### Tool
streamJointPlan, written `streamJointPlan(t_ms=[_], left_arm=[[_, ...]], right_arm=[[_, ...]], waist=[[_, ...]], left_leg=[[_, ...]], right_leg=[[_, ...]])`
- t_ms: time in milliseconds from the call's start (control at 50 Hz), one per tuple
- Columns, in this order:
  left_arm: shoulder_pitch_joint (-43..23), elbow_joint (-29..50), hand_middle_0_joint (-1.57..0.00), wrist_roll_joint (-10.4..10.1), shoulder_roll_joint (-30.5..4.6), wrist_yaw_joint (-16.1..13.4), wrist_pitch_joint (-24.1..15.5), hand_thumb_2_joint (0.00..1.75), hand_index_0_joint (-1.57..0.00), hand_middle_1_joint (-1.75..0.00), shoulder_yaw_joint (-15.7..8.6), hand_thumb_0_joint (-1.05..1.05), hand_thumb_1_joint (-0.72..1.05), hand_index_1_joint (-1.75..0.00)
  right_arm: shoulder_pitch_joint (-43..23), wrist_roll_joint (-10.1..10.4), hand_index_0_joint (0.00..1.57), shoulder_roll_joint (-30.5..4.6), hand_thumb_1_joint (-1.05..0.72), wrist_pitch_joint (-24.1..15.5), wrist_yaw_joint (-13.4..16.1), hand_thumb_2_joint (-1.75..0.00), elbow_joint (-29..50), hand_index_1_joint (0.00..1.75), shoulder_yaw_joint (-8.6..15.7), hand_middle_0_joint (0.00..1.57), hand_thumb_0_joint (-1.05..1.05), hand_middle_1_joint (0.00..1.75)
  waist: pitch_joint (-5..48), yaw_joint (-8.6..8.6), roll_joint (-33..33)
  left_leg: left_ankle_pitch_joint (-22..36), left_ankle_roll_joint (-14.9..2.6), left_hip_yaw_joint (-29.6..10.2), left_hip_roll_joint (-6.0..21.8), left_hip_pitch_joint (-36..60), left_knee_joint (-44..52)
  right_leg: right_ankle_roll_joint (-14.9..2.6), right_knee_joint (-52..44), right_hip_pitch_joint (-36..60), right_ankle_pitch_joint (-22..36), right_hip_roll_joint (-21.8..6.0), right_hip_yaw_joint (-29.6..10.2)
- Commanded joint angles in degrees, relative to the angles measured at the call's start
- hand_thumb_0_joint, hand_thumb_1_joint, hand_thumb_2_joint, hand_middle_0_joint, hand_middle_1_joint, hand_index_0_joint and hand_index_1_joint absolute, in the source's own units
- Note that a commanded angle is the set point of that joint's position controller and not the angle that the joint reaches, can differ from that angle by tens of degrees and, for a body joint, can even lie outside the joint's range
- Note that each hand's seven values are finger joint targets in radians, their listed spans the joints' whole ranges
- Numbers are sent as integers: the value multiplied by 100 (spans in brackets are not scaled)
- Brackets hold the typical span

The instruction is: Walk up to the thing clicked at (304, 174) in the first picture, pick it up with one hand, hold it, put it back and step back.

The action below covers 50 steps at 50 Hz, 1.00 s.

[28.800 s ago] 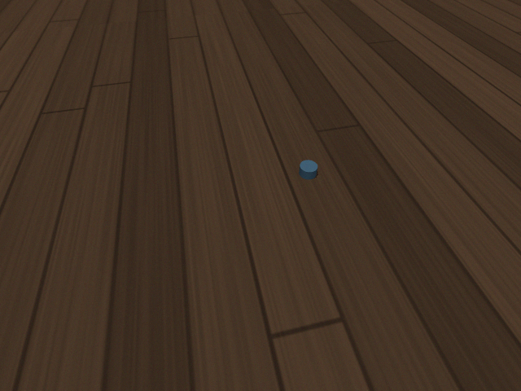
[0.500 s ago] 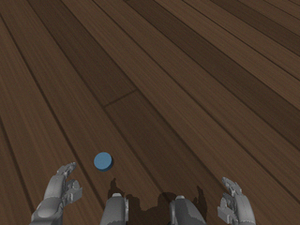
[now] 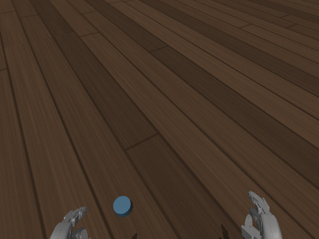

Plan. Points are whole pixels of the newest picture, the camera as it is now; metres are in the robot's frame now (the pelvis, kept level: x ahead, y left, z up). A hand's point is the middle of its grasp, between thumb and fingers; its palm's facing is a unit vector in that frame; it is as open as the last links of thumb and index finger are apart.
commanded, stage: home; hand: left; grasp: from above
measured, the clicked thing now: (122, 206) +0.45 +0.22 -0.69
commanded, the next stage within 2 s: stand in 1.82 s
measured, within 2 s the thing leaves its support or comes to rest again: neither
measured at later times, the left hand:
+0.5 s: hand out of the picture +0.15 +0.18 -0.05, palm faces +0.03 -0.98 -0.20, open 7.4 cm
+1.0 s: hand out of the picture +0.16 +0.18 -0.05, palm faces +0.03 -0.98 -0.20, open 7.4 cm
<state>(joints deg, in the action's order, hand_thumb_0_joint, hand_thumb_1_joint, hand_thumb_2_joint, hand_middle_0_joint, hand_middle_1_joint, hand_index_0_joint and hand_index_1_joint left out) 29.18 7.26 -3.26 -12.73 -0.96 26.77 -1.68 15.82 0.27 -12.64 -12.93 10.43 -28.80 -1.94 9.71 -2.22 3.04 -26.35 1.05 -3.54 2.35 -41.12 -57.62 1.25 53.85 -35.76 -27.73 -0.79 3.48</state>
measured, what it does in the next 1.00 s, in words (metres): stands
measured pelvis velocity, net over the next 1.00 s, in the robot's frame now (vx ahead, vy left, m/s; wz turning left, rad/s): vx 0.00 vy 0.01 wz -0.01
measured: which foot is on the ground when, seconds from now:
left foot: down 0.00-1.00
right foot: down 0.00-1.00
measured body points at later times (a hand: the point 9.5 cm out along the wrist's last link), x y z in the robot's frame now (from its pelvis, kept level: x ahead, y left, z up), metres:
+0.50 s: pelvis -0.01 +0.00 +0.00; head +0.01 +0.01 +0.45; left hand +0.15 +0.23 -0.03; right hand +0.15 -0.24 -0.06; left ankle +0.02 +0.13 -0.68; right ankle -0.01 -0.14 -0.68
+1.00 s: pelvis +0.00 +0.01 +0.00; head +0.02 +0.01 +0.45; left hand +0.16 +0.23 -0.03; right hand +0.16 -0.24 -0.06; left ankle +0.02 +0.13 -0.68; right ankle -0.01 -0.14 -0.68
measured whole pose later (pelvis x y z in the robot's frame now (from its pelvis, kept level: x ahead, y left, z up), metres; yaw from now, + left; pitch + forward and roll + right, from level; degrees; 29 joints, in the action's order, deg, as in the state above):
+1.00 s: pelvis +0.00 +0.01 +0.00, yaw -1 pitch +10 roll -3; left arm 28.7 7.3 -3.0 -13.1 -0.8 25.8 -1.5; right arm 16.4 0.0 -12.3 -14.1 10.3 -30.7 -1.9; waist 8.8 -2.1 2.8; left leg -27.0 0.7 -2.9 2.4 -41.0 -58.2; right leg 1.6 54.1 -35.8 -28.0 -0.7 2.8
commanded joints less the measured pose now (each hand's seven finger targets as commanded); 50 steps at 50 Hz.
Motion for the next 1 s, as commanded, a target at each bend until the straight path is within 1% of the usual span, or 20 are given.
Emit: streamJointPlan(t_ms=[0,20,60,240,280,320,360,420,440,460,520,540,640,720,800,840,900,920,960,980], left_arm=[[-303,1181,-20,67,-586,-21,-316,90,-20,-30,-367,0,90,-30],[-301,1069,-20,87,-581,-28,-322,90,-20,-30,-358,0,90,-30],[-333,1131,-20,86,-582,-35,-353,90,-20,-30,-375,0,90,-30],[-220,1123,-20,67,-580,-61,-371,90,-20,-30,-367,0,90,-30],[-178,1103,-20,63,-613,-75,-362,90,-20,-30,-410,0,90,-30],[-222,1114,-20,67,-590,-71,-369,90,-20,-30,-361,0,90,-30],[-147,1110,-20,82,-564,-65,-351,90,-20,-30,-366,0,90,-30],[-167,1123,-20,72,-580,-62,-355,90,-20,-30,-361,0,90,-30],[-165,1064,-20,69,-593,-73,-352,90,-20,-30,-371,0,90,-30],[-213,1114,-20,60,-571,-60,-359,90,-20,-30,-353,0,90,-30],[-184,1116,-20,53,-602,-59,-360,90,-20,-30,-370,0,90,-30],[-193,1102,-20,65,-597,-66,-354,90,-20,-30,-404,0,90,-30],[-158,1124,-20,64,-587,-48,-348,90,-20,-30,-344,0,90,-30],[-206,1111,-20,53,-575,-50,-352,90,-20,-30,-350,0,90,-30],[-128,1120,-20,59,-595,-38,-351,90,-20,-30,-358,0,90,-30],[-200,1173,-20,58,-589,-42,-373,90,-20,-30,-343,0,90,-30],[-118,1009,-20,61,-596,-43,-366,90,-20,-30,-372,0,90,-30],[-266,1244,-20,61,-603,-48,-391,90,-20,-30,-323,0,90,-30],[-108,1050,-20,38,-601,-41,-367,90,-20,-30,-391,0,90,-30],[-156,1154,-20,34,-580,-41,-379,90,-20,-30,-333,0,90,-30]], right_arm=[[-305,-3,20,-712,-90,-353,69,-90,791,30,302,20,0,30],[-371,-10,20,-711,-90,-366,68,-90,790,30,287,20,0,30],[-385,-15,20,-699,-90,-392,72,-90,792,30,280,20,0,30],[-360,-11,20,-688,-90,-419,92,-90,762,30,282,20,0,30],[-374,-10,20,-672,-90,-422,96,-90,755,30,270,20,0,30],[-415,-5,20,-679,-90,-428,99,-90,771,30,263,20,0,30],[-353,-10,20,-681,-90,-453,106,-90,730,30,280,20,0,30],[-345,-10,20,-689,-90,-458,105,-90,733,30,293,20,0,30],[-375,-6,20,-686,-90,-449,105,-90,724,30,287,20,0,30],[-347,-3,20,-684,-90,-458,104,-90,736,30,284,20,0,30],[-390,5,20,-690,-90,-455,102,-90,722,30,273,20,0,30],[-353,4,20,-704,-90,-458,98,-90,737,30,293,20,0,30],[-323,0,20,-691,-90,-457,103,-90,698,30,297,20,0,30],[-334,-2,20,-705,-90,-456,85,-90,704,30,298,20,0,30],[-276,-9,20,-697,-90,-452,95,-90,673,30,311,20,0,30],[-312,-10,20,-698,-90,-449,88,-90,685,30,309,20,0,30],[-277,-11,20,-748,-90,-430,79,-90,628,30,336,20,0,30],[-366,-3,20,-704,-90,-425,72,-90,715,30,299,20,0,30],[-281,-8,20,-713,-90,-413,76,-90,676,30,320,20,0,30],[-340,-4,20,-692,-90,-415,69,-90,724,30,300,20,0,30]], waist=[[354,-65,56],[177,-58,0],[217,-49,3],[368,-32,-97],[362,11,-103],[240,3,-132],[354,2,52],[362,-9,-71],[220,10,-120],[314,-27,-21],[203,41,-50],[259,17,13],[374,3,11],[243,7,7],[429,-33,29],[401,-1,15],[335,-20,67],[317,20,112],[403,-2,-44],[369,4,-62]], left_leg=[[878,-160,129,-213,810,951],[735,-158,107,-200,733,991],[583,-165,148,-218,706,989],[746,-178,158,-214,733,924],[771,-180,180,-229,675,894],[580,-182,175,-225,609,947],[638,-165,156,-205,736,985],[734,-164,125,-192,715,967],[693,-165,170,-202,654,945],[662,-164,162,-199,703,961],[517,-159,109,-185,621,1028],[507,-153,124,-186,644,1031],[826,-149,119,-172,761,970],[687,-145,102,-163,697,1002],[981,-146,123,-168,821,918],[1051,-141,111,-160,820,922],[956,-123,24,-119,838,998],[979,-125,58,-138,809,992],[1010,-144,59,-146,782,930],[1027,-154,97,-166,747,905]], right_leg=[[-94,-906,-30,937,189,76],[-91,-919,-79,801,201,105],[-89,-951,-71,668,187,80],[-81,-959,31,801,188,62],[-80,-985,32,816,184,47],[-77,-1011,2,648,189,61],[-105,-923,-39,700,199,65],[-92,-912,8,788,218,87],[-86,-960,-13,733,203,74],[-93,-934,-28,715,210,59],[-103,-943,-43,568,220,101],[-109,-923,-57,568,220,83],[-104,-862,6,838,223,80],[-108,-872,-40,715,222,95],[-99,-836,26,967,218,72],[-105,-815,19,1022,225,83],[-121,-758,-29,926,236,106],[-117,-795,-31,962,230,100],[-106,-815,36,981,224,91],[-93,-845,58,1022,209,76]])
